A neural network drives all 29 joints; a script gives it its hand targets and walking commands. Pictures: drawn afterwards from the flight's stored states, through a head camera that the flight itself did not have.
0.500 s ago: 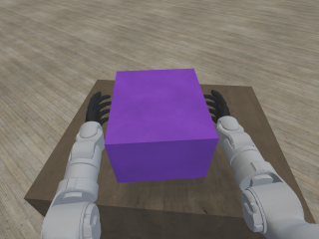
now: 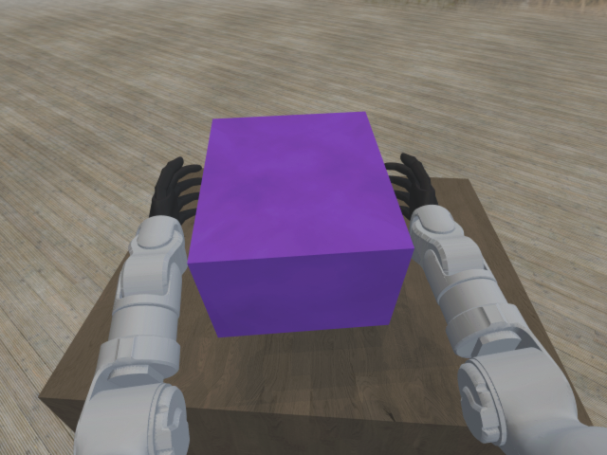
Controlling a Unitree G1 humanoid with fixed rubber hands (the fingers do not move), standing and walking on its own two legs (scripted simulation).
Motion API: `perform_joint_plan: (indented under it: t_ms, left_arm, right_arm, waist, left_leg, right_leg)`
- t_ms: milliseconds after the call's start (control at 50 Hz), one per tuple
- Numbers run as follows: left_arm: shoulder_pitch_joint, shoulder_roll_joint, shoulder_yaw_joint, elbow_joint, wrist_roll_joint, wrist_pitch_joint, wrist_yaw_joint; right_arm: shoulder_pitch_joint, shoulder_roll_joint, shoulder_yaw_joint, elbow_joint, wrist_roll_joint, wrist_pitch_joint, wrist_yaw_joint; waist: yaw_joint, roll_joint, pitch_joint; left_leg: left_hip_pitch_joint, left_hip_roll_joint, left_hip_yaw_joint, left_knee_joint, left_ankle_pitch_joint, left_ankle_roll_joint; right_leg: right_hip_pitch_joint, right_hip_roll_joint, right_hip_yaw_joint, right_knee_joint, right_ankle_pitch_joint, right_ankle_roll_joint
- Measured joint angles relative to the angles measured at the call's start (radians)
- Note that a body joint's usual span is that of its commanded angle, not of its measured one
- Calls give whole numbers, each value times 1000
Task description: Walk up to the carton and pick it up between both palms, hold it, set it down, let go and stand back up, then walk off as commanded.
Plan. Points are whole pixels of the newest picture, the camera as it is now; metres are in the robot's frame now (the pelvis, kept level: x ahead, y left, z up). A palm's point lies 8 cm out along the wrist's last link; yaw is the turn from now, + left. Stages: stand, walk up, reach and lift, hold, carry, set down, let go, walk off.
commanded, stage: reach and lift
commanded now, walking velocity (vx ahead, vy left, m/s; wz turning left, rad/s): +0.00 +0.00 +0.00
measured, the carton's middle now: (296, 217) +0.44 +0.02 +0.13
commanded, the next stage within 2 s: hold in 0.44 s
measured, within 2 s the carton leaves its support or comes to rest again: neither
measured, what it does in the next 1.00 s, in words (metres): stands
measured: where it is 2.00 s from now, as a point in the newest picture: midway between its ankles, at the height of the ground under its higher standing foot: outside the picture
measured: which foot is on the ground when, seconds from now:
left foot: down 0.00-1.00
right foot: down 0.00-1.00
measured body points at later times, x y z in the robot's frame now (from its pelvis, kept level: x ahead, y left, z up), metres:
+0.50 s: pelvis +0.00 +0.00 +0.00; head -0.05 +0.01 +0.45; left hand +0.39 +0.19 +0.18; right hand +0.40 -0.15 +0.17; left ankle +0.02 +0.14 -0.74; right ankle +0.02 -0.13 -0.74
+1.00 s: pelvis -0.02 +0.00 +0.00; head -0.08 +0.01 +0.45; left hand +0.36 +0.19 +0.20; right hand +0.37 -0.15 +0.20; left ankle +0.02 +0.14 -0.74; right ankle +0.02 -0.13 -0.74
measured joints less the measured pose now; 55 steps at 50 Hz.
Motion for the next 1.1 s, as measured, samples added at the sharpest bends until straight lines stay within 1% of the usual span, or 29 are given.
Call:
perform_joint_plan:
  t_ms: [40,80,400,540,600,640,700,840,1100]
  left_arm:
    - [0,0,19,0,34,29,-30]
    - [0,0,26,0,45,48,-39]
    - [-9,0,26,-3,45,60,-37]
    - [-10,-1,26,-56,45,103,-32]
    - [-6,-1,26,-75,45,124,-33]
    - [5,-1,26,-119,45,140,-33]
    - [7,-1,26,-151,45,146,-34]
    - [7,-1,26,-156,66,202,-49]
    - [7,-1,26,-156,68,208,-50]
  right_arm:
    - [0,8,0,0,0,27,-2]
    - [0,12,0,0,0,44,-4]
    - [0,15,-11,-1,0,39,0]
    - [0,18,-11,-2,0,28,2]
    - [0,18,-11,-18,6,48,1]
    - [3,17,-11,-51,30,59,-4]
    - [3,15,-11,-85,33,66,-8]
    - [3,16,-11,-87,33,121,-8]
    - [3,16,-11,-87,32,123,-4]
  waist:
    - [-7,0,18]
    - [-11,0,25]
    - [-15,0,26]
    - [-16,0,27]
    - [-19,0,31]
    - [-23,0,31]
    - [-25,0,31]
    - [-26,0,39]
    - [-27,0,40]
  left_leg:
    - [23,0,0,-2,0,2]
    - [32,-1,0,-2,0,3]
    - [34,-1,0,-6,7,3]
    - [36,-1,0,-10,7,3]
    - [40,-1,0,-11,7,3]
    - [42,-1,0,-11,7,3]
    - [49,-1,0,-10,7,3]
    - [77,-1,0,-11,8,3]
    - [78,-1,0,-11,15,4]
  right_leg:
    - [24,0,0,-4,1,0]
    - [33,-1,0,-4,3,0]
    - [33,-1,0,-4,6,0]
    - [34,-1,0,-4,3,0]
    - [37,-1,0,-4,3,0]
    - [40,-1,0,-4,3,0]
    - [46,-1,0,-4,3,0]
    - [74,-1,0,-4,6,0]
    - [75,-1,0,-5,11,0]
